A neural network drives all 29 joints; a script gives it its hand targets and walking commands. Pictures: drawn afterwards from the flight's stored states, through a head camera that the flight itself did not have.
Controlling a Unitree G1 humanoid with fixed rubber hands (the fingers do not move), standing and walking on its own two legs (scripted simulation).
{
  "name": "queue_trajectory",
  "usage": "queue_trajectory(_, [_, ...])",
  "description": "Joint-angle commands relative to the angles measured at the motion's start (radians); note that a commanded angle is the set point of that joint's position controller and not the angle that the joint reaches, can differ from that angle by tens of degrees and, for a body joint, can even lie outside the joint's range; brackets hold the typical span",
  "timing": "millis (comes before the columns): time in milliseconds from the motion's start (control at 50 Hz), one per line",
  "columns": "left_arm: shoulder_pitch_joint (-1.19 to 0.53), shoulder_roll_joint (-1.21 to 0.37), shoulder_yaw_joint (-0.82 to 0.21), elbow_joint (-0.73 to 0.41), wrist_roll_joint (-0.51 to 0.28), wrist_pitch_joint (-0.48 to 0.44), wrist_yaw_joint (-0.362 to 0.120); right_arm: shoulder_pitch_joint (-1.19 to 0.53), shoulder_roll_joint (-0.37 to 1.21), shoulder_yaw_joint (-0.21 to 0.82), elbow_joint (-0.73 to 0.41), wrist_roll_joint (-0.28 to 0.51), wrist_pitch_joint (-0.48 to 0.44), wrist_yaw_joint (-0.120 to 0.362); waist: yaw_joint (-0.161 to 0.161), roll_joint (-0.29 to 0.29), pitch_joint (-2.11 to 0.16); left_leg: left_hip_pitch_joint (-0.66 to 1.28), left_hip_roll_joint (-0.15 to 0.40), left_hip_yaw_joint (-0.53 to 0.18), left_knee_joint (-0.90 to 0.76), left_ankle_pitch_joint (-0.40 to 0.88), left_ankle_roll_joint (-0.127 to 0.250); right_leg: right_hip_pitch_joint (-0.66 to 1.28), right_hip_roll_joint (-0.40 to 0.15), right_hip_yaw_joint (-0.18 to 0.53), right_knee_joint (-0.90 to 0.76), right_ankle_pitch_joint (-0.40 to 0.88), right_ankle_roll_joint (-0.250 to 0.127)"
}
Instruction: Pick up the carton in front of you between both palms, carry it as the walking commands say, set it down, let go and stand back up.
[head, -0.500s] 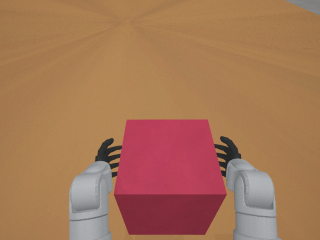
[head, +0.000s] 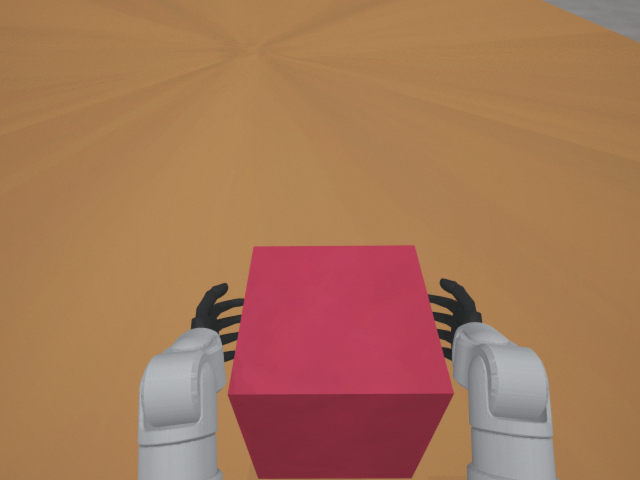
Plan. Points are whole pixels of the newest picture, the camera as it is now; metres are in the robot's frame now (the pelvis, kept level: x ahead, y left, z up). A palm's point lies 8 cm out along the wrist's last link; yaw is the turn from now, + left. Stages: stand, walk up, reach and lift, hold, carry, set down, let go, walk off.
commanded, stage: carry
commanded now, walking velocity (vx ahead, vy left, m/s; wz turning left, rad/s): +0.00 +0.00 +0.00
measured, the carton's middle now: (334, 365) +0.27 +0.00 +0.01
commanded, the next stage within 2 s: hold in 1.22 s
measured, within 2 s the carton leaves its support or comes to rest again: neither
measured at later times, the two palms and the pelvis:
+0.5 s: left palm (212, 382) +0.23 +0.15 +0.05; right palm (465, 376) +0.23 -0.15 +0.05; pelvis -0.03 +0.00 +0.00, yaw +0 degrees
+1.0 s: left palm (221, 375) +0.25 +0.14 +0.04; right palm (464, 370) +0.25 -0.16 +0.04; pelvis -0.04 -0.01 +0.00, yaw +0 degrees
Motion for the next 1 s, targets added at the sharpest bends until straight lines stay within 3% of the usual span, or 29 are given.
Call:
queue_trajectory(0, [-0.479,-0.925,-0.706,-0.039,-0.408,-0.021,-0.261,-0.472,0.923,0.712,-0.040,0.414,-0.014,0.266,0.000,0.003,-0.167,0.164,0.107,-0.122,-0.068,0.282,0.002,-0.045,-0.106,0.086,-0.103,0.275,-0.018])
queue_trajectory(180, [-0.487,-0.924,-0.703,0.025,-0.366,-0.130,-0.268,-0.481,0.923,0.705,0.028,0.368,-0.121,0.274,0.001,0.005,-0.144,0.159,0.108,-0.130,-0.103,0.188,-0.001,-0.079,-0.105,0.096,-0.137,0.168,-0.027])
queue_trajectory(340, [-0.452,-0.874,-0.652,0.092,-0.297,-0.249,-0.264,-0.444,0.874,0.651,0.101,0.298,-0.243,0.272,0.001,0.009,-0.162,0.161,0.109,-0.132,-0.110,0.173,-0.002,-0.085,-0.100,0.096,-0.134,0.150,-0.029])
queue_trajectory(580, [-0.510,-0.850,-0.468,0.342,-0.138,-0.509,-0.266,-0.499,0.846,0.460,0.352,0.137,-0.503,0.276,0.000,0.012,-0.167,0.149,0.109,-0.139,-0.123,0.141,-0.004,-0.099,-0.096,0.102,-0.129,0.131,-0.035])
queue_trajectory(680, [-0.561,-0.904,-0.446,0.420,-0.116,-0.597,-0.278,-0.552,0.901,0.443,0.429,0.116,-0.593,0.290,-0.001,0.012,-0.196,0.160,0.109,-0.140,-0.116,0.157,-0.003,-0.088,-0.095,0.102,-0.120,0.144,-0.035])
queue_trajectory(820, [-0.518,-0.935,-0.526,0.355,-0.159,-0.570,-0.279,-0.513,0.932,0.524,0.362,0.161,-0.565,0.289,-0.002,0.014,-0.234,0.177,0.111,-0.132,-0.091,0.247,-0.001,-0.058,-0.094,0.096,-0.096,0.214,-0.031])
queue_trajectory(980, [-0.498,-0.897,-0.511,0.340,-0.153,-0.535,-0.274,-0.488,0.893,0.508,0.349,0.152,-0.529,0.283,-0.001,0.009,-0.201,0.157,0.109,-0.127,-0.088,0.240,-0.005,-0.073,-0.097,0.098,-0.101,0.229,-0.034])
